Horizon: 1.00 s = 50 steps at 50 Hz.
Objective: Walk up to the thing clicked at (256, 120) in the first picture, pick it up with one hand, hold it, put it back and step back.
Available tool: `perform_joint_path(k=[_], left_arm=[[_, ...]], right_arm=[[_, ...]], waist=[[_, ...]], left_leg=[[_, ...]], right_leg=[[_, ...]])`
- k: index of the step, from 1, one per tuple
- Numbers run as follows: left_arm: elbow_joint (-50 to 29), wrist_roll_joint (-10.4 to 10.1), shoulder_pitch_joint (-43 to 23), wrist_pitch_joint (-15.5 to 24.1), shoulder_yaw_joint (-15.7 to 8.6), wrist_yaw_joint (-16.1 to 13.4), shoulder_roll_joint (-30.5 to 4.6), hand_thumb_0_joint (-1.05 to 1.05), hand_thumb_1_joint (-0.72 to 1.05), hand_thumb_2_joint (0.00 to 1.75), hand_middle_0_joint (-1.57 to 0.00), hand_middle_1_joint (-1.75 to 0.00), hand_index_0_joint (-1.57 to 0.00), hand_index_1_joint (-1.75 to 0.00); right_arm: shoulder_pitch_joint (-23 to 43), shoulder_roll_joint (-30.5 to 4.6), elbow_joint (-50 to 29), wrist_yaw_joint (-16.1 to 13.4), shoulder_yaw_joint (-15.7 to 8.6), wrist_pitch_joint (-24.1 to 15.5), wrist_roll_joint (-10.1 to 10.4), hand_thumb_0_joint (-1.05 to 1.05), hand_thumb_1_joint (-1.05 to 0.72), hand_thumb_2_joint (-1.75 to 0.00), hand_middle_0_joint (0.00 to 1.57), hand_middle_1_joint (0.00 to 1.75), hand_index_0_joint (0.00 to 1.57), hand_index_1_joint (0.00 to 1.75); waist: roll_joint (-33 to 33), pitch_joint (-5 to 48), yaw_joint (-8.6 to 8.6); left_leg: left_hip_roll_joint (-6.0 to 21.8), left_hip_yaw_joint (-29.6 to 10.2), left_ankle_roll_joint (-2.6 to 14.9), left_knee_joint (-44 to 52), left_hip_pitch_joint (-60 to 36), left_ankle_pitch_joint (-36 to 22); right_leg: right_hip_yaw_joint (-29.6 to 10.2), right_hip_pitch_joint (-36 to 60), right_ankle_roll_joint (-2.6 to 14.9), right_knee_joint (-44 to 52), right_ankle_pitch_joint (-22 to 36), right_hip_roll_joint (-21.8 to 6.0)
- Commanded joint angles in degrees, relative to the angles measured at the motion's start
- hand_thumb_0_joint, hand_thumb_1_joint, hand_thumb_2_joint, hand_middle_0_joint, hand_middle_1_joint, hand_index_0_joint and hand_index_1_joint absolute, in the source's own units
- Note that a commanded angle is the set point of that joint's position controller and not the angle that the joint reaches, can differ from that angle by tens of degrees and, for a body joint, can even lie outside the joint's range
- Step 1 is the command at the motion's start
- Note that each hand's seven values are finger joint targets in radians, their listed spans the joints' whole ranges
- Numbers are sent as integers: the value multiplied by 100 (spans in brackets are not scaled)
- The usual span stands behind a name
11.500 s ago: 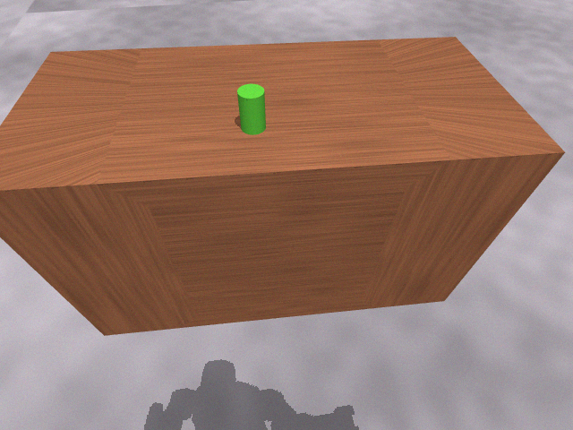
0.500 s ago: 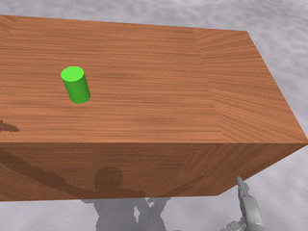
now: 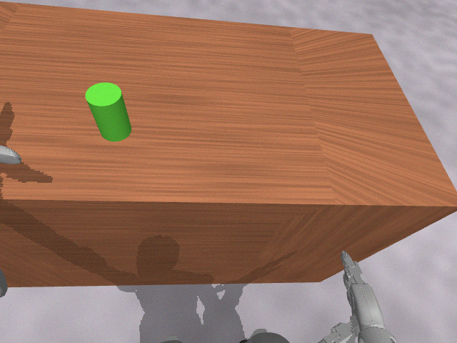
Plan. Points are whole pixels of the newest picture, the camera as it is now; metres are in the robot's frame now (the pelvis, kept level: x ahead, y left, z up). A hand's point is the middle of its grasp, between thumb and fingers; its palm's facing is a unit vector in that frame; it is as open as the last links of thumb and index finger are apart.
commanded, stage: close in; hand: left
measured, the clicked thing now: (110, 113) +0.52 +0.20 +0.06
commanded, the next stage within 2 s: rest palm in 0.62 s
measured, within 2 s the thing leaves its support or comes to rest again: leaves its support in 1.98 s
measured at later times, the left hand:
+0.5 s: hand (90, 112) +0.50 +0.22 +0.08, palm faces +0.13 -0.99 +0.05, open 17.5 cm
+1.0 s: hand (114, 116) +0.50 +0.18 +0.07, palm faces +0.14 -0.99 +0.03, open 17.5 cm
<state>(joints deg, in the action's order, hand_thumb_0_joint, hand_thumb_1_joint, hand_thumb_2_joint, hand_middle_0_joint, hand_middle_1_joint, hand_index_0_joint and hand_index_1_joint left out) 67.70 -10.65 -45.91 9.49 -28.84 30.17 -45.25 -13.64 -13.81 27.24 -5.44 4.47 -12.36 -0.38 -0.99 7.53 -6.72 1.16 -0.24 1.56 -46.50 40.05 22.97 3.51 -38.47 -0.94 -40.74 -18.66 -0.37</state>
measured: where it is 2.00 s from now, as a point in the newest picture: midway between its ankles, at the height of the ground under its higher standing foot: outside the picture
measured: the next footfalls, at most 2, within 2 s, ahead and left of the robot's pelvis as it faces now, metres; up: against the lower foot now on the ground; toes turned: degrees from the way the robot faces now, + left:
none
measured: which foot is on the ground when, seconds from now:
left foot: down 0.00-1.00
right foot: down 0.00-1.00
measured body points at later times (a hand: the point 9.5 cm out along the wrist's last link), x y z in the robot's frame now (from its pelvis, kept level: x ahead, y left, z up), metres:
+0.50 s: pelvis -0.02 -0.01 -0.03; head +0.09 +0.02 +0.41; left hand +0.48 +0.27 +0.08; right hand +0.12 -0.28 -0.06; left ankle -0.01 +0.09 -0.71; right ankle +0.00 -0.14 -0.71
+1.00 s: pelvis -0.02 -0.01 -0.03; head +0.09 +0.00 +0.41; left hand +0.48 +0.23 +0.08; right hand +0.12 -0.29 -0.06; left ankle -0.01 +0.09 -0.71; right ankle +0.00 -0.14 -0.71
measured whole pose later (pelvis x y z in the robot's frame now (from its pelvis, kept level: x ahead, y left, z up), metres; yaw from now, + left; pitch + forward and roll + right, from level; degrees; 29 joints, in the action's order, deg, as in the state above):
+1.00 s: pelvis -0.02 -0.01 -0.03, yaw -2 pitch +19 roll -2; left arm 61.9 -5.5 -50.3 14.5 -24.2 6.0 -28.4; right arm -18.9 -13.8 11.1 0.2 -2.3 -2.6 -1.1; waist 0.3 6.7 -10.0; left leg 2.3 0.9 0.6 -55.9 48.8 25.9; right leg 2.2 -49.1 0.1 -52.3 -22.0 0.5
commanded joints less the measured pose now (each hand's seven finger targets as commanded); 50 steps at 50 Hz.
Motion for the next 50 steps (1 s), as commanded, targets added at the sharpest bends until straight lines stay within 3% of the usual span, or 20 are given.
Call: perform_joint_path(k=[1,2,5,7,10,12,16,17,19,20,24,25,27,29,32,35,39,45,48,50], left_arm=[[-1431,-67,-2377,586,-10,-335,-1252,0,-57,9,-5,-6,-4,-7],[-1436,-55,-2387,649,-123,-415,-1331,0,-56,9,-5,-6,-3,-7],[-1820,-14,-2690,842,51,-658,-1056,0,-57,6,-4,-5,-4,-5],[-1904,52,-2758,908,-221,-893,-1423,0,-55,6,-5,-5,-4,-5],[-2085,149,-2928,969,-260,-1251,-1349,0,-54,6,-5,-5,-5,-5],[-2034,202,-2830,956,-332,-1500,-1284,0,-55,4,-5,-4,-5,-4],[-1853,355,-2538,892,-241,-1788,-974,0,-54,3,-6,-4,-6,-4],[-1927,354,-2738,899,-89,-1792,-750,0,-54,3,-6,-4,-6,-4],[-1667,341,-2487,873,-131,-1839,-707,0,-55,2,-6,-4,-7,-4],[-1755,322,-2764,875,183,-1823,-287,0,-57,2,-6,-4,-7,-4],[-1612,363,-2690,849,-12,-1967,-529,0,-59,0,-7,-4,-8,-3],[-1483,339,-2717,833,373,-1924,84,0,-59,0,-7,-4,-8,-3],[-1657,358,-2674,838,143,-2004,-282,0,-58,1,-6,-4,-8,-3],[-1808,368,-2843,841,308,-2003,10,0,-58,0,-6,-3,-8,-2],[-1964,347,-3044,842,410,-2032,96,0,-61,1,-6,-3,-8,-3],[-1915,395,-3140,821,532,-2134,211,0,-61,1,-6,-3,-7,-2],[-1771,438,-3068,799,545,-2322,298,0,-61,1,-10,-1,-10,-2],[-1906,472,-2995,902,445,-2418,210,0,-61,0,-11,-1,-11,-2],[-1978,485,-3060,941,278,-2473,-23,0,-61,5,-31,-17,-31,-17],[-1758,533,-3129,962,272,-2508,-5,0,-61,6,-37,-22,-38,-22]], right_arm=[[-282,-1070,-1066,38,-594,-158,23,0,57,-5,5,5,5,5],[-332,-961,-1112,100,-469,-123,20,0,56,-5,5,5,5,5],[-260,-993,-1434,219,-584,-49,-1,0,56,-5,5,5,5,5],[-278,-1069,-1565,274,-681,22,-34,0,56,-5,5,5,5,5],[-211,-1022,-1916,357,-686,108,-75,0,55,-5,5,5,5,5],[-256,-1152,-1965,372,-901,196,-82,0,54,-5,5,5,5,5],[-157,-1102,-2179,392,-980,332,-85,0,53,-5,5,5,5,5],[-123,-948,-2293,405,-836,348,-60,0,54,-5,5,5,5,5],[-146,-1040,-2265,379,-976,413,-42,0,54,-5,5,5,5,5],[-161,-1000,-2353,375,-980,416,-36,0,53,-5,5,5,5,5],[-500,-1078,-2367,382,-1105,508,-14,0,54,-5,5,5,5,5],[-628,-874,-2282,416,-937,535,-27,0,54,-5,5,5,5,5],[-717,-1113,-2392,406,-1206,523,-1,0,54,-5,5,5,5,5],[-781,-881,-2449,456,-957,556,-7,0,55,-5,5,5,5,5],[-894,-904,-2399,444,-1046,560,-12,0,54,-5,5,5,5,5],[-673,-989,-2447,451,-1185,556,-20,0,54,-5,5,5,5,5],[-684,-857,-2314,472,-1102,593,-31,0,54,-5,5,5,5,5],[-490,-937,-2627,469,-1225,647,-45,0,53,-5,5,5,5,5],[-320,-948,-2849,467,-1168,655,-32,0,52,-5,5,5,5,5],[-481,-935,-2814,440,-1203,710,-35,0,51,-5,5,5,5,5]], waist=[[1251,2283,-294],[1259,2322,-244],[1483,2581,-268],[1653,2843,-210],[1809,3134,-111],[1708,3127,-59],[1345,3332,-110],[1256,3240,-146],[968,3046,-125],[889,2978,-263],[814,2722,-270],[843,2524,-332],[785,2572,-318],[891,2627,-347],[1080,2672,-412],[1017,2510,-434],[974,2425,-358],[903,2984,-263],[704,2981,-220],[592,2865,-347]], left_leg=[[103,-314,-166,49,-2120,-2868],[116,-327,-179,-33,-2050,-2963],[141,-336,-201,-229,-2038,-3127],[128,-299,-201,-335,-1922,-3004],[143,-304,-233,-405,-1873,-3034],[157,-343,-264,-370,-1677,-2955],[146,-269,-182,-448,-1277,-2834],[119,-218,-156,-447,-1118,-2654],[89,-173,-117,-382,-786,-2335],[92,-166,-87,-389,-773,-2204],[47,-95,-65,-342,-668,-1877],[47,-101,-71,-345,-734,-1824],[53,-102,-66,-361,-932,-1917],[58,-111,-88,-362,-1002,-2037],[61,-113,-105,-414,-1253,-2193],[33,-86,-87,-358,-1131,-1691],[29,-104,-75,-324,-879,-1439],[33,-114,-91,-387,-893,-1954],[14,-98,-74,-352,-655,-1870],[-3,-57,-32,-352,-533,-1686]], right_leg=[[-76,-123,246,-16,1523,118],[-63,-165,242,-114,1543,120],[-88,-238,258,-339,1560,113],[-135,-154,267,-457,1563,100],[-142,-54,292,-578,1529,124],[-119,25,315,-660,1521,149],[-177,405,297,-737,1772,167],[-209,501,280,-722,1766,167],[-237,654,263,-706,1720,155],[-251,546,252,-695,1675,163],[-250,459,230,-649,1514,146],[-230,188,237,-613,1371,157],[-213,135,227,-595,1392,165],[-196,111,238,-632,1477,156],[-198,6,229,-614,1529,151],[-233,-74,232,-568,1234,141],[-224,-23,242,-587,1057,137],[-224,425,250,-718,1537,126],[-249,691,227,-717,1643,123],[-310,669,204,-673,1610,112]])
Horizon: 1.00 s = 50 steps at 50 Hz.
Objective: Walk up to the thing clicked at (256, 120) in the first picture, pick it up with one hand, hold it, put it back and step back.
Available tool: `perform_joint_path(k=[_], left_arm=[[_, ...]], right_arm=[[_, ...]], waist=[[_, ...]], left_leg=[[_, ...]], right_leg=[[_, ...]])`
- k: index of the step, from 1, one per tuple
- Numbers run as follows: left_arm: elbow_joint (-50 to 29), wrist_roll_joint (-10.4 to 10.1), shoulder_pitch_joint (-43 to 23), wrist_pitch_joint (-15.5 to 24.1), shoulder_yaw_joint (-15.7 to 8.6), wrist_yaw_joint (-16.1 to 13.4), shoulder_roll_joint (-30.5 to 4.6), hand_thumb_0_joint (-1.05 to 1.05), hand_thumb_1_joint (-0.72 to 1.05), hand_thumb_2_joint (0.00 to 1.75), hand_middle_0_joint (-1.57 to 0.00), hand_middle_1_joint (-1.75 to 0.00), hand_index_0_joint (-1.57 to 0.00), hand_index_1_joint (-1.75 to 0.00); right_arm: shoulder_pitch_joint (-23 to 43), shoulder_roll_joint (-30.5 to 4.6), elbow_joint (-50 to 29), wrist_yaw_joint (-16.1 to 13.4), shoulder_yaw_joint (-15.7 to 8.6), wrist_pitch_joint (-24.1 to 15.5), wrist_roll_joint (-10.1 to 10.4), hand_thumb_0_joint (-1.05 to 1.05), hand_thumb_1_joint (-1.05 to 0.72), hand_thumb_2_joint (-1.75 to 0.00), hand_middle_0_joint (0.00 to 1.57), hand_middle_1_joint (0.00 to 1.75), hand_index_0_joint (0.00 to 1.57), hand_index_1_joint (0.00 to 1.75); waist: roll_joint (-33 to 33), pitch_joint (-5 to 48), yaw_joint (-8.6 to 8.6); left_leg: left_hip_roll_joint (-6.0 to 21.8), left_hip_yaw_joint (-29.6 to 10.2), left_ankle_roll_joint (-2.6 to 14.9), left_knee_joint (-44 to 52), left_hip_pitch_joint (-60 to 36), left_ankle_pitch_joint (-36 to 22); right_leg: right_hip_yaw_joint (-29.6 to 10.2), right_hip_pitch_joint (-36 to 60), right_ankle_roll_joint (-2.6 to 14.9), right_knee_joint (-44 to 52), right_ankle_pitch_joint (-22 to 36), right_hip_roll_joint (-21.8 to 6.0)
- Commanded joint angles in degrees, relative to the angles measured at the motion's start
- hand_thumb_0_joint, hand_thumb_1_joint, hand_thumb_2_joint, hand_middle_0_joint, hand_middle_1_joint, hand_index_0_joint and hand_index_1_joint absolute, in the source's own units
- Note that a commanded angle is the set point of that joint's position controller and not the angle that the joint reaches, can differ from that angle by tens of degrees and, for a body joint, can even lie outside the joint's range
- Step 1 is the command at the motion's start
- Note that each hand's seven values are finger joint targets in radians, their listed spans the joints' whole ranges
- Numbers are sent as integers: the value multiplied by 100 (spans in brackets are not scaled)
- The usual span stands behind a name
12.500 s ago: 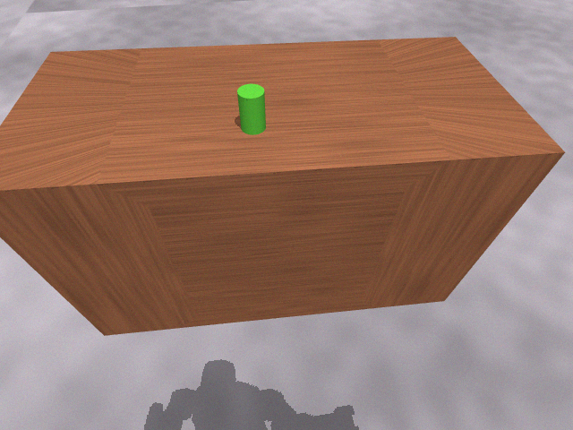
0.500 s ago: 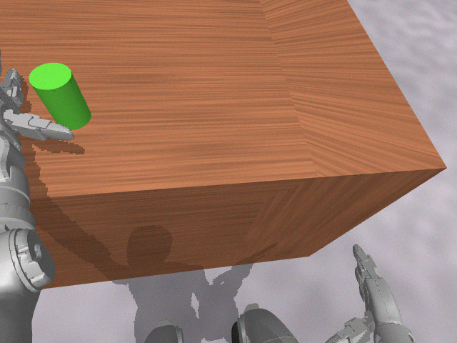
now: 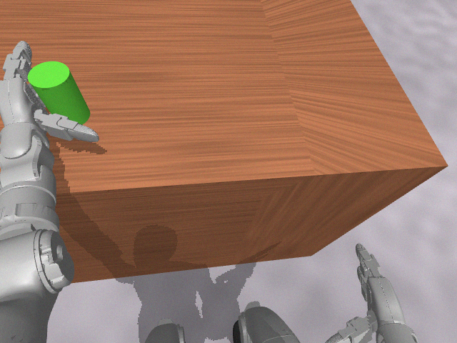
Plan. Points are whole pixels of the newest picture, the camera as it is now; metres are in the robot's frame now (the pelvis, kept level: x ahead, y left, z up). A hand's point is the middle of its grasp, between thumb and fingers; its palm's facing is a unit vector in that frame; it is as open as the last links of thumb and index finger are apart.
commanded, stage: close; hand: left
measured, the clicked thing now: (62, 96) +0.53 +0.22 +0.08
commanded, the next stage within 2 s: settle in 0.70 s
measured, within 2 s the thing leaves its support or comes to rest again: leaves its support in 0.98 s
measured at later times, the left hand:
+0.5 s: hand (58, 90) +0.53 +0.23 +0.10, palm faces +0.16 -0.99 +0.01, open 13.8 cm
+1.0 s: hand (59, 101) +0.51 +0.22 +0.10, palm faces +0.16 -0.99 +0.01, open 8.2 cm
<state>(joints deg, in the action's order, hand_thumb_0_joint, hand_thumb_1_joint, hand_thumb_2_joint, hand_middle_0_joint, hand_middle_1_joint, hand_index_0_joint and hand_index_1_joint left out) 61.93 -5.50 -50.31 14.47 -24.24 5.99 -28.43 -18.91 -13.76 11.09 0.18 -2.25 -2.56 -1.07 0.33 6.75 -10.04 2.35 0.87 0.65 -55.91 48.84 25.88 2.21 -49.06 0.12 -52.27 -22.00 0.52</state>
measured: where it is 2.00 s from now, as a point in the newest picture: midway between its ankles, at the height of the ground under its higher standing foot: outside the picture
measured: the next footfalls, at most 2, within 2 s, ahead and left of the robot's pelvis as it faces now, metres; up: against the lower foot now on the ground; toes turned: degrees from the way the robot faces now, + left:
none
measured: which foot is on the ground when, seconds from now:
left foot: down 0.00-1.00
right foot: down 0.00-1.00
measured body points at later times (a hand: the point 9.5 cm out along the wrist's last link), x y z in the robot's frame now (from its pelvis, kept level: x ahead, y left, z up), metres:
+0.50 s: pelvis +0.00 +0.01 -0.01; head +0.12 +0.04 +0.42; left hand +0.52 +0.28 +0.10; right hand +0.15 -0.26 -0.03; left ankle +0.00 +0.11 -0.68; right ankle +0.03 -0.12 -0.68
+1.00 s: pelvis +0.01 +0.00 +0.00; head +0.11 +0.03 +0.44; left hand +0.49 +0.27 +0.10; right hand +0.16 -0.25 -0.03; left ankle +0.00 +0.11 -0.68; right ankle +0.03 -0.12 -0.68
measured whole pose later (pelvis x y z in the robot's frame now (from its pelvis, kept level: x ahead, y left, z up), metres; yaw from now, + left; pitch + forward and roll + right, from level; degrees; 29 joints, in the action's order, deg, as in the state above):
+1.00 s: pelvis +0.01 +0.00 +0.00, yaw +0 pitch +19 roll -2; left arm 58.5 -5.7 -47.7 13.8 -22.8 6.3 -27.8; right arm -18.7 -12.9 10.6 0.3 -1.0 -1.9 -0.6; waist 0.3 7.1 -9.2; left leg 2.3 0.8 0.9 -56.2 48.0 26.7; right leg 2.2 -48.0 -0.2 -52.1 -22.5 0.5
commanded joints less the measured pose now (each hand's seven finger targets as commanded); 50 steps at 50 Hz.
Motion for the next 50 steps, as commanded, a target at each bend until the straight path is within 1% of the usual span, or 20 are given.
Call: perform_joint_path(k=[1,2,4,6,8,10,13,16,18,19,23,25,30,32,38,40,43,44,47,50], left_arm=[[-1224,11,-2825,491,-143,-78,-1589,0,-61,7,-38,-23,-39,-23],[-1098,-5,-2797,509,-180,-70,-1649,0,-61,9,-39,-25,-40,-24],[-856,62,-2719,533,-222,-37,-1786,0,-61,9,-43,-27,-44,-26],[-669,31,-2721,550,-21,61,-1596,0,-60,11,-44,-29,-45,-28],[-748,60,-2844,576,-314,62,-2058,0,-61,13,-48,-31,-49,-31],[-728,108,-3100,582,-185,100,-1938,0,-57,16,-49,-32,-49,-32],[-744,102,-3244,589,-233,109,-2105,0,-55,19,-51,-36,-52,-35],[-821,137,-3513,569,-36,169,-1968,0,-54,24,-57,-42,-58,-41],[-614,127,-3336,522,-136,186,-2114,0,-50,29,-64,-49,-64,-48],[-394,160,-3272,481,1,194,-1882,0,-47,32,-67,-51,-67,-51],[-391,153,-3090,489,-116,157,-2010,0,-38,43,-79,-64,-80,-63],[-718,115,-3156,527,-194,148,-2144,0,-31,49,-84,-70,-85,-70],[-1028,34,-2797,503,-102,82,-1795,0,-17,67,-105,-92,-107,-91],[-1331,-11,-2906,513,-121,48,-1780,0,-7,74,-113,-99,-114,-98],[-1207,-10,-2242,409,-111,-45,-1512,0,16,100,-133,-125,-134,-124],[-1362,-29,-2296,449,-18,-2,-1306,0,27,116,-141,-140,-142,-140],[-1752,-84,-2575,470,-41,20,-1495,0,43,131,-135,-139,-134,-141],[-1845,-60,-2659,463,29,12,-1476,0,45,133,-136,-140,-135,-142],[-1928,-128,-2762,447,33,27,-1527,0,43,136,-136,-143,-136,-145],[-2139,-135,-2947,387,101,16,-1478,0,35,134,-141,-146,-141,-148]], right_arm=[[55,-844,-1112,-125,-453,-269,32,0,52,-5,5,5,5,5],[89,-961,-1123,-146,-596,-284,49,0,52,-5,5,5,5,5],[-105,-905,-1177,-119,-457,-306,27,0,52,-5,5,5,5,5],[-141,-848,-1060,-104,-436,-306,52,0,52,-5,5,5,5,5],[-93,-957,-1160,-96,-488,-325,35,0,52,-5,5,5,5,5],[-189,-842,-1086,-59,-358,-306,-6,0,52,-5,5,5,5,5],[1,-983,-1157,-85,-505,-323,4,0,52,-5,5,5,5,5],[44,-812,-1142,-77,-301,-314,4,0,51,-5,5,5,5,5],[10,-1035,-1137,-112,-497,-319,1,0,51,-5,5,5,5,5],[51,-960,-1123,-99,-430,-312,-9,0,51,-5,5,5,5,5],[111,-933,-1161,-60,-345,-292,-14,0,51,-5,5,5,5,5],[-34,-1105,-1185,-69,-549,-256,-26,0,52,-5,5,5,5,5],[-63,-875,-1115,-39,-383,-232,24,0,51,-5,5,5,5,5],[15,-1042,-1266,-59,-550,-256,40,0,51,-5,5,5,5,5],[-133,-958,-1057,-47,-535,-195,54,0,51,-5,5,5,5,5],[-149,-729,-1022,-9,-302,-189,37,0,52,-5,5,5,5,5],[-2,-896,-1087,-45,-475,-219,59,0,52,-6,5,5,5,5],[78,-789,-1218,-45,-334,-225,70,0,52,-6,5,5,5,5],[-194,-911,-913,-108,-511,-190,81,0,52,-6,5,5,5,5],[-84,-733,-987,-110,-324,-224,99,0,52,-6,5,5,5,5]], waist=[[508,2834,-13],[480,2695,-82],[404,2814,-146],[491,2604,-164],[751,2817,-147],[948,2836,-219],[1020,2879,-225],[1136,3143,-275],[1167,3173,-299],[1114,3021,-358],[1082,2964,-210],[1256,3328,-198],[1139,3217,-97],[1111,3275,-73],[838,2923,29],[852,2921,21],[970,3192,25],[960,3317,16],[970,3060,6],[964,3114,16]], left_leg=[[-131,-161,60,591,-1387,-1929],[-122,-160,58,590,-1439,-1888],[-142,-132,111,486,-1323,-1992],[-160,-126,99,500,-1287,-1861],[-134,-149,63,424,-1528,-2132],[-119,-175,39,382,-1537,-2138],[-115,-179,22,429,-1565,-1860],[-77,-216,15,370,-1707,-2138],[-36,-263,-24,339,-1831,-2396],[-37,-255,-16,331,-1745,-2313],[-46,-271,-21,337,-1466,-2244],[0,-329,-75,311,-1813,-2610],[-8,-309,-51,373,-1688,-2513],[33,-364,-97,439,-1968,-2584],[-5,-286,-60,429,-1788,-2744],[-15,-262,-38,419,-1800,-2726],[-33,-232,-41,434,-1997,-2745],[-44,-213,-18,432,-2019,-2772],[-66,-185,-31,528,-2142,-2624],[-95,-156,-14,594,-2178,-2473]], right_leg=[[-186,1629,96,494,1879,24],[-175,1530,96,495,1810,31],[-223,1615,63,480,2055,12],[-220,1473,77,472,1912,11],[-193,1306,103,435,1965,25],[-176,1134,120,397,1896,39],[-168,1072,137,405,1632,51],[-152,1101,137,354,1806,62],[-110,969,157,330,1882,98],[-104,874,153,328,1809,99],[-68,961,171,254,1753,111],[-21,903,192,215,1861,131],[-28,1080,180,213,1821,144],[16,948,199,241,1687,174],[-30,1156,166,276,1998,134],[-48,1126,155,297,1999,118],[-77,1332,146,319,2093,85],[-107,1490,135,326,2194,66],[-109,1460,121,440,2106,67],[-133,1590,107,523,2071,51]])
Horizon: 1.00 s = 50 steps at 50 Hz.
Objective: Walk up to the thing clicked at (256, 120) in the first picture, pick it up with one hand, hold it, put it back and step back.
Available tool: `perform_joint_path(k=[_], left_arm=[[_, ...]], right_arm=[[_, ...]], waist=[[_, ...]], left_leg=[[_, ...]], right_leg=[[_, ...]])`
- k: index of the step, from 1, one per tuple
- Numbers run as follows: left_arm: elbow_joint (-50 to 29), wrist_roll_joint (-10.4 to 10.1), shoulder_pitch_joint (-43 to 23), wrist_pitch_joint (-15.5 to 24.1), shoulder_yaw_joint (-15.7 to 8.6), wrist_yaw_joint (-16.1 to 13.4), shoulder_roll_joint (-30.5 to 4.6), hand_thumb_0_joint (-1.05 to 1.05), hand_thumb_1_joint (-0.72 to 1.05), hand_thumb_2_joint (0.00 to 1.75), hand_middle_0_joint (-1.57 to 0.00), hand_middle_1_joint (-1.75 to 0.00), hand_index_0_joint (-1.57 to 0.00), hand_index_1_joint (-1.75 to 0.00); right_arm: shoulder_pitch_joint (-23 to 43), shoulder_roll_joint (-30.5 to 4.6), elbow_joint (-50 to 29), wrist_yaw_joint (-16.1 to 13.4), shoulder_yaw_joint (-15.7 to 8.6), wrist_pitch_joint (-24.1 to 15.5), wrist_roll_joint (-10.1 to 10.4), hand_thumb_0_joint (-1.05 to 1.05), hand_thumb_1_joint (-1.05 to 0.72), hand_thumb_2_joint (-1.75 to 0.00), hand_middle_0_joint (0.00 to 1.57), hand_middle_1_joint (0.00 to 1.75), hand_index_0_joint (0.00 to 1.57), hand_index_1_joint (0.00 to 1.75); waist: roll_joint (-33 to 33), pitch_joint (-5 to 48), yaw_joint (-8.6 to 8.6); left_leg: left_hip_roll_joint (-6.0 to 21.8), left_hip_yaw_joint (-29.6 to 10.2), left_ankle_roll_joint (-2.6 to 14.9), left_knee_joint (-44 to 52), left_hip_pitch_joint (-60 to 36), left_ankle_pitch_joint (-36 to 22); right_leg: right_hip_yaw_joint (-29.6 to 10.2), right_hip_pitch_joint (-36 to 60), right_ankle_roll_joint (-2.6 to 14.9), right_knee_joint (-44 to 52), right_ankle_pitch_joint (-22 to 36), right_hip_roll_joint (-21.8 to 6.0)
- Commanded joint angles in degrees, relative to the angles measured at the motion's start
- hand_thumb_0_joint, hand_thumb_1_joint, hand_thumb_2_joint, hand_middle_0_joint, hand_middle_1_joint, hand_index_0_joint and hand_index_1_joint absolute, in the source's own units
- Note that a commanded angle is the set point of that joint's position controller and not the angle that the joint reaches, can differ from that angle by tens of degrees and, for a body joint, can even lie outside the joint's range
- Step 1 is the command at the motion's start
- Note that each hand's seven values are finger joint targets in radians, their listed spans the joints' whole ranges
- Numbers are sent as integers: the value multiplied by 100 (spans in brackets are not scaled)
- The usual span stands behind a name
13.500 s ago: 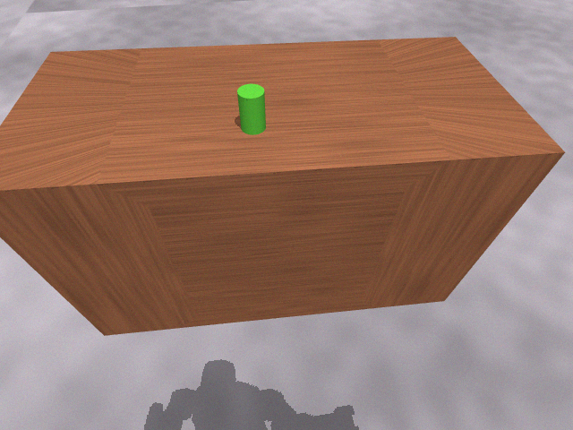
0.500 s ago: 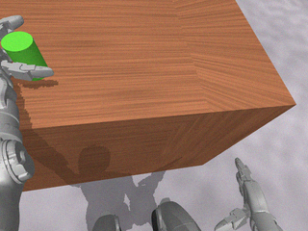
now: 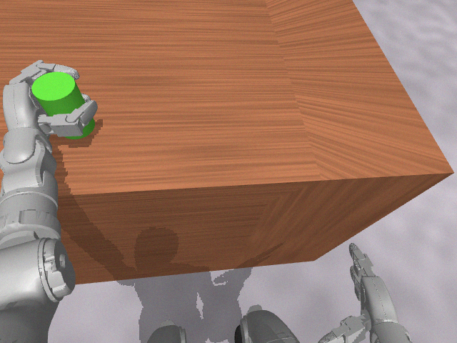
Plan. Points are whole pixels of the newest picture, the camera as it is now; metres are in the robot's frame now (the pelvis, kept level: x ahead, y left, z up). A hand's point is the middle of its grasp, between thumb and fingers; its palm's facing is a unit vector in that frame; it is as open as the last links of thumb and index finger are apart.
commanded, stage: settle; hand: left
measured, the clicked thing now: (66, 107) +0.50 +0.22 +0.09
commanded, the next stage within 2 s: lift in 0.88 s
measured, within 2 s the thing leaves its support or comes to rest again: neither
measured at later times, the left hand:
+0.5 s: hand (61, 82) +0.50 +0.21 +0.15, palm faces +0.16 -0.99 +0.02, open 8.2 cm
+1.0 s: hand (49, 66) +0.50 +0.21 +0.17, palm faces +0.15 -0.99 +0.02, open 8.2 cm
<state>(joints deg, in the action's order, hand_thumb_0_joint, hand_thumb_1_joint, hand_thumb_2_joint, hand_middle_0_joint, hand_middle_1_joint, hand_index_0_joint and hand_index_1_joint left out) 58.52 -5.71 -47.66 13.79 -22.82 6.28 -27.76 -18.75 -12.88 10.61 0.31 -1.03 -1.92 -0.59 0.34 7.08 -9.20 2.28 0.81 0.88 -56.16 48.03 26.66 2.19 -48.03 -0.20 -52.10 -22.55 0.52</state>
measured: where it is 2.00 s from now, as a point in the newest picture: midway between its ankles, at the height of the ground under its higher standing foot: outside the picture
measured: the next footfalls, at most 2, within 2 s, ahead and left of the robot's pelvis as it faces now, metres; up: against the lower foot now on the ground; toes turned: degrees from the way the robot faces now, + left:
none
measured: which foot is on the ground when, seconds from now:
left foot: down 0.00-1.00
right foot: down 0.00-1.00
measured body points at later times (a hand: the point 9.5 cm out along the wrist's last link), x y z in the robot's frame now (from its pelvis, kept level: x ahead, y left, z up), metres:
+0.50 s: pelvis -0.01 +0.00 +0.01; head +0.07 +0.01 +0.46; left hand +0.48 +0.26 +0.15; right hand +0.15 -0.26 -0.03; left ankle +0.00 +0.10 -0.68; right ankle +0.02 -0.13 -0.68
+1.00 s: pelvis +0.00 +0.00 +0.02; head +0.06 +0.02 +0.47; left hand +0.48 +0.26 +0.18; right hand +0.15 -0.26 -0.03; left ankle +0.00 +0.10 -0.68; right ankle +0.02 -0.13 -0.68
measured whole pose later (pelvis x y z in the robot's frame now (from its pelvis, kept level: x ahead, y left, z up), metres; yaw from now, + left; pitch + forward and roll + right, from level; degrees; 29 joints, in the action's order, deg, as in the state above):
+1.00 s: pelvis +0.00 +0.00 +0.02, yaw +0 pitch +14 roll -2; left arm 59.1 -6.8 -51.9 6.5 -20.5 5.9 -27.7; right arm -16.7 -13.1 20.7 -1.9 -1.8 -4.3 1.3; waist 0.7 6.8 -7.2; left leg 1.8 1.8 1.1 -47.2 37.9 23.0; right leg 1.2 -38.3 -0.5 -43.6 -18.9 0.3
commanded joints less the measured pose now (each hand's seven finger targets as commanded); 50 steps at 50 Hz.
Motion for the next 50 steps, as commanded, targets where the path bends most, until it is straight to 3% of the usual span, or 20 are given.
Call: perform_joint_path(k=[1,4,5,6,9,16,19,21,26,28,30,32,34,36,39,41,43,45,48,50], left_arm=[[-1587,-136,-3052,388,-106,-17,-1569,0,32,136,-141,-147,-140,-149],[-1484,-108,-2951,277,-42,12,-1495,0,23,132,-140,-147,-140,-148],[-1391,-102,-2984,248,-56,2,-1493,0,23,132,-140,-147,-140,-148],[-1304,-82,-2935,187,1,-14,-1420,0,22,132,-141,-147,-141,-149],[-1050,-117,-2990,115,50,24,-1281,0,24,135,-140,-148,-140,-150],[-1181,-109,-3102,64,-120,-24,-1626,0,22,137,-143,-151,-143,-153],[-1305,-115,-3291,54,28,1,-1429,0,21,136,-142,-150,-142,-152],[-1230,-108,-3167,31,-104,-40,-1597,0,24,137,-142,-150,-143,-152],[-1249,-135,-3242,-8,-37,-66,-1514,0,23,138,-144,-152,-145,-154],[-1184,-133,-3308,-47,143,-27,-1328,0,24,138,-143,-152,-144,-154],[-1420,-111,-3353,-62,-132,-102,-1793,0,25,139,-144,-152,-144,-154],[-1371,-143,-3493,-75,118,-59,-1366,0,23,139,-144,-153,-145,-155],[-1260,-153,-3356,-107,16,-86,-1521,0,25,140,-144,-153,-144,-155],[-1292,-129,-3409,-138,138,-61,-1396,0,26,139,-143,-151,-143,-153],[-1243,-163,-3393,-192,27,-80,-1504,0,24,140,-144,-152,-145,-154],[-1394,-160,-3421,-194,51,-77,-1492,0,26,140,-145,-153,-146,-155],[-1389,-166,-3383,-214,10,-71,-1565,0,26,141,-145,-153,-146,-155],[-1378,-188,-3464,-231,179,-36,-1282,0,26,141,-145,-153,-146,-155],[-1312,-181,-3339,-310,76,-53,-1531,0,27,140,-145,-153,-145,-155],[-1451,-185,-3545,-320,182,-49,-1417,0,33,134,-141,-150,-143,-150]], right_arm=[[-10,-972,-992,-150,-563,-296,66,0,52,-6,5,5,5,5],[-152,-831,-828,-144,-434,-280,65,0,52,-6,5,5,5,5],[-171,-949,-870,-156,-568,-294,63,0,52,-6,5,5,5,5],[-185,-788,-665,-148,-418,-264,77,0,52,-6,5,5,5,5],[-17,-805,-585,-141,-435,-279,84,0,53,-6,5,5,5,5],[75,-926,-739,-174,-522,-320,115,0,53,-5,5,5,5,5],[1,-816,-606,-182,-447,-342,114,0,53,-6,5,5,5,5],[133,-833,-638,-188,-444,-368,137,0,53,-6,5,5,5,5],[37,-833,-471,-252,-474,-396,156,0,53,-6,5,5,5,5],[-48,-831,-340,-259,-473,-400,140,0,53,-6,5,5,5,5],[347,-1010,-544,-290,-588,-456,174,0,53,-6,5,5,5,5],[316,-797,-435,-271,-413,-444,178,0,53,-6,5,5,5,5],[282,-993,-319,-322,-616,-480,196,0,53,-6,5,5,5,5],[206,-776,-206,-279,-380,-462,186,0,54,-5,5,5,5,5],[131,-940,-67,-306,-581,-474,195,0,53,-6,5,5,5,5],[352,-820,-230,-289,-435,-516,196,0,53,-5,5,5,5,5],[411,-935,-97,-308,-550,-527,210,0,53,-5,5,5,5,5],[291,-779,47,-299,-414,-524,215,0,53,-6,5,5,5,5],[291,-1031,187,-319,-605,-533,218,0,53,-6,5,5,5,5],[397,-920,155,-294,-516,-539,223,0,53,-5,5,5,5,5]], waist=[[816,3038,-46],[759,2854,-32],[764,2981,-83],[828,2723,25],[657,2373,16],[525,2705,95],[733,2631,41],[653,2619,132],[531,2616,73],[608,2586,-3],[674,2679,134],[589,2578,91],[441,2492,101],[625,2383,131],[612,2473,91],[654,2650,150],[639,2670,181],[601,2543,136],[597,2634,134],[664,2589,146]], left_leg=[[-79,-173,-44,687,-2059,-2481],[-90,-135,-20,718,-2024,-2520],[-77,-142,-33,716,-2093,-2701],[-96,-126,-29,753,-2061,-2606],[-83,-148,-29,872,-1859,-2326],[-123,-86,16,975,-1966,-2329],[-74,-133,-39,1017,-2224,-2492],[-83,-132,-38,1074,-2184,-2382],[-135,-47,26,1163,-2119,-1950],[-104,-76,4,1138,-2228,-2236],[-106,-80,-14,1164,-2365,-2292],[-104,-89,-15,1216,-2278,-2233],[-117,-75,6,1268,-2224,-2090],[-108,-89,-30,1317,-2240,-2119],[-101,-82,-26,1330,-2347,-2212],[-107,-64,-20,1287,-2424,-2440],[-79,-88,-34,1303,-2535,-2587],[-80,-80,-23,1354,-2540,-2539],[-52,-114,-43,1352,-2646,-2778],[-59,-116,-56,1391,-2684,-2763]], right_leg=[[-109,1554,150,529,2077,56],[-121,1561,135,612,2184,52],[-115,1629,148,580,2317,42],[-124,1524,146,628,2172,40],[-94,1469,167,711,1926,60],[-158,1876,128,814,2107,21],[-107,1680,153,831,2033,54],[-105,1746,160,873,1933,51],[-170,1927,116,1000,1805,30],[-153,1829,124,1003,1965,33],[-148,1854,140,1028,1937,35],[-137,1931,138,1051,1921,41],[-150,1987,121,1088,1869,37],[-121,1869,149,1122,1785,42],[-129,1926,145,1155,1895,40],[-136,2094,130,1137,2111,23],[-120,2069,145,1127,2149,40],[-118,2054,142,1179,2117,39],[-100,2064,152,1184,2269,49],[-97,2090,155,1220,2224,44]])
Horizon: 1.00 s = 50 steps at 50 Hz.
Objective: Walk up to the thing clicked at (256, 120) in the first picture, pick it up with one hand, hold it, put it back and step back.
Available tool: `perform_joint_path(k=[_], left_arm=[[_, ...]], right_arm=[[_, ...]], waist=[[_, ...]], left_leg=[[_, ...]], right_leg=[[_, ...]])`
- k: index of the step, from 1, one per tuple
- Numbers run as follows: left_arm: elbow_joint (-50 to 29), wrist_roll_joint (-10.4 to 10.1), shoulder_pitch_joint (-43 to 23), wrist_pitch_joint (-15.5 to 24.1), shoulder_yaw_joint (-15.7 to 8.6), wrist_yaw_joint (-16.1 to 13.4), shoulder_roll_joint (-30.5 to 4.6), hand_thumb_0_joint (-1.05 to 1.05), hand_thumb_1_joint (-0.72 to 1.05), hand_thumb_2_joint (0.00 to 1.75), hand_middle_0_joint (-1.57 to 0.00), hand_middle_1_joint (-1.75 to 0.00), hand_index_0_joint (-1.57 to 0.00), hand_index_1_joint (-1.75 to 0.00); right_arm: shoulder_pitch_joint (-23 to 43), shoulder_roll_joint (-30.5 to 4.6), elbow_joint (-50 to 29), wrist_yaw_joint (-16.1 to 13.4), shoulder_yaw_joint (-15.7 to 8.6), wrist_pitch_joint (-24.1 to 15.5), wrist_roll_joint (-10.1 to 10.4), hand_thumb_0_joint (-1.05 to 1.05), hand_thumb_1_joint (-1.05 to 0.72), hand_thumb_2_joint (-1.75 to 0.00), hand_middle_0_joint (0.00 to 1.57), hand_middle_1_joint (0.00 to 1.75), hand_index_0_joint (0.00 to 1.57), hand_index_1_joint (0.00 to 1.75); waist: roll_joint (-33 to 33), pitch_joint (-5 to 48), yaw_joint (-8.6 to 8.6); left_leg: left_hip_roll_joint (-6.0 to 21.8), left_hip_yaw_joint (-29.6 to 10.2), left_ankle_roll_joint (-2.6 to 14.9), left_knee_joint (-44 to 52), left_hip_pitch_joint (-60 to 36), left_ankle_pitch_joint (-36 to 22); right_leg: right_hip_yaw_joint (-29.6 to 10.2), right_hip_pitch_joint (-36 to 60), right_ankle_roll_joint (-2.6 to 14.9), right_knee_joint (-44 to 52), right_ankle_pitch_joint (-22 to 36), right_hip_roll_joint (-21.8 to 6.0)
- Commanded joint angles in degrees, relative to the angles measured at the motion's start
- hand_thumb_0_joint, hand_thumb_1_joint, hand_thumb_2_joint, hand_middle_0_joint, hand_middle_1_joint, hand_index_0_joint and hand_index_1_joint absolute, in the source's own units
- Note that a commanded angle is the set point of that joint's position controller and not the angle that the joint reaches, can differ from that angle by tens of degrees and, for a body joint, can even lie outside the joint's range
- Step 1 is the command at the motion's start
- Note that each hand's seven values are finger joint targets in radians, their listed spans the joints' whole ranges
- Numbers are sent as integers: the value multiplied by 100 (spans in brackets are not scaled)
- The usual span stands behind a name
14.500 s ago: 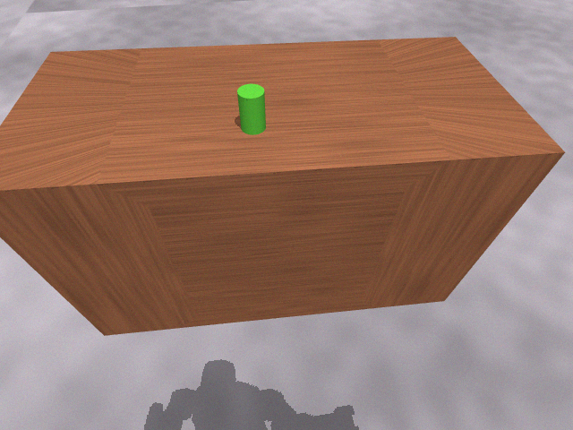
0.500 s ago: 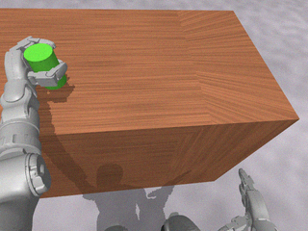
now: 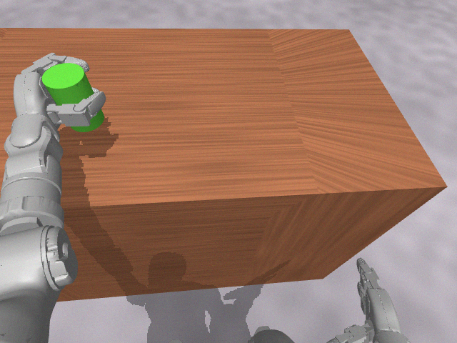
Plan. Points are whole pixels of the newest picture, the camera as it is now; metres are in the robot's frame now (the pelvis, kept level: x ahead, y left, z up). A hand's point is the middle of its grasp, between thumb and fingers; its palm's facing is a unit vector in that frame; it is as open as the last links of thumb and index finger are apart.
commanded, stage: lift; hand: left
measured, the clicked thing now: (76, 99) +0.50 +0.22 +0.14
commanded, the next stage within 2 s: hold in 1.42 s
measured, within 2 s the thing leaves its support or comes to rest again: neither
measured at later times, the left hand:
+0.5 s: hand (63, 82) +0.46 +0.20 +0.21, palm faces +0.16 -0.99 +0.00, open 8.2 cm
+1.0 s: hand (36, 84) +0.37 +0.18 +0.27, palm faces +0.15 -0.99 -0.01, open 8.2 cm
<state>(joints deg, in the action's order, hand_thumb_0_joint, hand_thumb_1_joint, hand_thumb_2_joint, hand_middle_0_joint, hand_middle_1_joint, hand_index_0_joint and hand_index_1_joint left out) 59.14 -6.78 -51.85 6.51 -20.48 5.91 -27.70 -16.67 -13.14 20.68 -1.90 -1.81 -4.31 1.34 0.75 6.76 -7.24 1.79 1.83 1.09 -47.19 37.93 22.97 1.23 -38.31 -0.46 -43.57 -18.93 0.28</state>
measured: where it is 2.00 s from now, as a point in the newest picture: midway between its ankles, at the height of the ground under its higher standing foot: outside the picture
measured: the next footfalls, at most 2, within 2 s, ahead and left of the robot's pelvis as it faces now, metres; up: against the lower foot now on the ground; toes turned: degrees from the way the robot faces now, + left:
none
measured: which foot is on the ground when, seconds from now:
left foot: down 0.00-1.00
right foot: down 0.00-1.00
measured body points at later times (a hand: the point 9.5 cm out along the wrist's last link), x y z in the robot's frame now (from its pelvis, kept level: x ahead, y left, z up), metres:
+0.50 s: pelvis +0.01 +0.00 +0.02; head +0.03 -0.01 +0.46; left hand +0.44 +0.25 +0.21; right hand +0.16 -0.27 -0.05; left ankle +0.00 +0.10 -0.70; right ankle +0.02 -0.13 -0.70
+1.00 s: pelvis +0.00 -0.01 +0.03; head -0.03 -0.04 +0.48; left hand +0.36 +0.24 +0.27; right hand +0.17 -0.26 -0.04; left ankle +0.00 +0.10 -0.70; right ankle +0.02 -0.13 -0.70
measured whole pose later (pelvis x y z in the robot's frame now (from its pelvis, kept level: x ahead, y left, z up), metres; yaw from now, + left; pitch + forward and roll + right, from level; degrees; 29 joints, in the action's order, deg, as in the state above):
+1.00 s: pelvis +0.00 -0.01 +0.03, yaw +2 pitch +0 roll +0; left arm 11.4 -12.2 -32.2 -26.0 -16.4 3.8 -18.5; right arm -18.0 -13.1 29.2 -3.8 -3.6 -10.5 3.2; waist 3.1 4.5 0.1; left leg 0.1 0.7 0.3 -32.3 15.7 16.7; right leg 2.5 -17.0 0.2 -32.3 -15.4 -1.1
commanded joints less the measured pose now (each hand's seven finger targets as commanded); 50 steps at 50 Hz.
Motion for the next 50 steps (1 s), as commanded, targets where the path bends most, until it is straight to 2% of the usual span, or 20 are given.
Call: perform_joint_path(k=[1,3,10,12,13,16,19,23,25,28,29,31,37,39,40,43,45,46,48,50], left_arm=[[-1568,-87,-3035,405,-211,-36,-1602,0,36,133,-141,-149,-143,-149],[-1621,-82,-2938,374,-106,-45,-1462,0,39,133,-142,-149,-144,-149],[-2081,-179,-2731,179,-30,-67,-1239,0,36,136,-144,-151,-145,-151],[-2278,-177,-2642,115,-9,-45,-1263,0,37,135,-143,-149,-144,-150],[-2338,-209,-2525,56,-42,-68,-1280,0,39,135,-142,-149,-144,-149],[-2592,-263,-2352,-149,3,-117,-1060,0,41,136,-142,-149,-144,-149],[-3075,-282,-2117,-340,-19,-199,-1085,0,39,134,-140,-147,-142,-147],[-3598,-360,-1687,-637,81,-192,-818,0,35,132,-140,-147,-142,-147],[-3976,-365,-1645,-809,198,-172,-599,0,35,135,-140,-147,-141,-148],[-4179,-416,-1271,-1153,295,-186,-370,0,35,135,-138,-147,-140,-147],[-4469,-425,-1230,-1239,35,-219,-667,0,36,135,-139,-147,-140,-148],[-4845,-397,-1301,-1435,209,-203,-507,0,38,136,-140,-148,-141,-148],[-5579,-506,-1018,-2107,143,-233,-398,0,44,137,-137,-146,-138,-147],[-5832,-494,-1006,-2274,312,-228,-196,0,45,136,-137,-145,-138,-146],[-5732,-525,-950,-2378,72,-234,-429,0,43,137,-137,-147,-139,-148],[-5976,-532,-942,-2599,225,-234,-249,0,44,137,-137,-147,-139,-148],[-6107,-574,-854,-2721,21,-252,-449,0,45,137,-138,-147,-139,-148],[-6132,-579,-742,-2801,12,-244,-429,0,44,137,-138,-148,-140,-149],[-6197,-620,-692,-2906,68,-237,-275,0,41,136,-138,-147,-140,-148],[-6341,-642,-669,-2994,81,-234,-263,0,45,137,-139,-148,-141,-149]], right_arm=[[256,-979,-925,-95,-499,-310,42,0,53,-6,5,5,5,5],[252,-1179,-902,-132,-738,-315,57,0,53,-6,5,5,5,5],[190,-819,-797,-118,-446,-410,126,0,52,-6,5,5,5,5],[115,-787,-619,-117,-443,-400,131,0,53,-6,5,5,5,5],[189,-1036,-690,-138,-654,-401,138,0,53,-6,5,5,5,5],[87,-780,-487,-151,-479,-414,155,0,54,-5,5,5,5,5],[194,-1021,-576,-187,-685,-454,165,0,54,-5,5,5,5,5],[236,-962,-449,-247,-688,-488,198,0,54,-5,5,5,5,5],[279,-731,-588,-249,-454,-572,187,0,55,-5,5,5,5,5],[312,-678,-458,-258,-440,-590,212,0,55,-5,5,5,5,5],[313,-825,-572,-268,-494,-625,203,0,56,-5,5,5,5,5],[221,-632,-595,-264,-350,-633,199,0,56,-5,5,5,5,5],[136,-758,-489,-281,-507,-747,209,0,56,-5,5,5,5,5],[300,-504,-585,-241,-260,-799,206,0,56,-5,5,5,5,5],[171,-687,-439,-276,-438,-809,203,0,55,-5,5,5,5,5],[376,-631,-191,-250,-437,-878,199,0,55,-5,5,5,5,5],[411,-654,-234,-234,-430,-921,205,0,55,-5,5,5,5,5],[517,-791,-250,-257,-570,-948,206,0,55,-5,5,5,5,5],[532,-533,-132,-212,-299,-979,204,0,55,-5,5,5,5,5],[597,-616,12,-228,-434,-999,216,0,55,-5,5,5,5,5]], waist=[[598,2656,17],[541,2589,-20],[634,2614,183],[743,2567,244],[729,2625,243],[577,2440,318],[575,2506,379],[184,2013,432],[170,2213,449],[21,1594,522],[-7,1682,539],[144,1658,526],[64,1265,560],[91,1270,641],[17,1244,585],[147,1003,653],[68,986,722],[-26,1063,699],[-67,923,765],[-60,974,757]], left_leg=[[-4,-214,-75,521,-1709,-2405],[-12,-211,-81,598,-1789,-2209],[2,-202,-133,669,-1963,-2762],[-8,-185,-138,703,-2039,-2815],[2,-198,-151,732,-2127,-2866],[-26,-156,-110,835,-2048,-2662],[-2,-187,-144,913,-2272,-2951],[-89,-94,-48,1102,-2164,-2470],[-99,-94,-40,1160,-2363,-2567],[-155,-63,-2,1324,-2221,-2296],[-152,-73,-1,1388,-2349,-2259],[-181,-53,0,1473,-2495,-2117],[-176,-111,-12,1716,-2701,-1890],[-209,-108,-7,1744,-2715,-1888],[-209,-108,13,1761,-2772,-1851],[-246,-109,6,1859,-2707,-1610],[-276,-95,30,1908,-2616,-1414],[-269,-116,40,1923,-2703,-1375],[-278,-101,52,1933,-2636,-1380],[-299,-103,53,1951,-2658,-1381]], right_leg=[[9,1168,185,379,1849,71],[1,1111,188,449,1691,75],[42,1437,186,483,2023,71],[39,1463,187,541,2038,58],[47,1510,200,544,2046,60],[54,1719,169,657,2063,41],[99,1854,182,695,2211,45],[81,2095,104,901,2158,1],[103,2239,93,924,2248,-9],[114,2231,72,1096,2064,-36],[122,2311,75,1129,1992,-40],[122,2304,84,1221,1844,-52],[174,2278,95,1414,1568,-47],[173,2372,97,1471,1568,-62],[159,2347,77,1507,1546,-78],[148,2289,94,1581,1334,-95],[143,2437,85,1674,1153,-122],[145,2439,76,1691,1117,-117],[144,2480,68,1734,1095,-129],[133,2489,65,1754,1110,-144]])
